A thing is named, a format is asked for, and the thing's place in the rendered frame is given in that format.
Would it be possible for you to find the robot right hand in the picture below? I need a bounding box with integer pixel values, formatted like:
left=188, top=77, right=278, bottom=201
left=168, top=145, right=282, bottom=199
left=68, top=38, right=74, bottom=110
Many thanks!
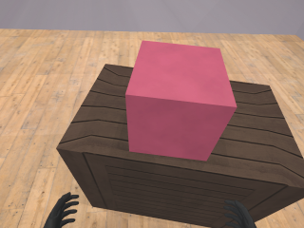
left=223, top=199, right=257, bottom=228

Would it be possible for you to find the pedestal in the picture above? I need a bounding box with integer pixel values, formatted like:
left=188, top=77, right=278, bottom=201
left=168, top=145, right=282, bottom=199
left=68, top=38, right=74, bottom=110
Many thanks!
left=56, top=64, right=304, bottom=228

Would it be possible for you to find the carton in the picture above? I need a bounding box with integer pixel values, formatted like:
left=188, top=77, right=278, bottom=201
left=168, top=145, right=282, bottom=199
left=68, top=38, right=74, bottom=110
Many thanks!
left=125, top=40, right=237, bottom=162

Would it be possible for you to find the robot left hand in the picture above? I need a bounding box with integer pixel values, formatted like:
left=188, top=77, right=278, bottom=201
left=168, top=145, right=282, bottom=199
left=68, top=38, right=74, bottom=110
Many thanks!
left=43, top=192, right=79, bottom=228

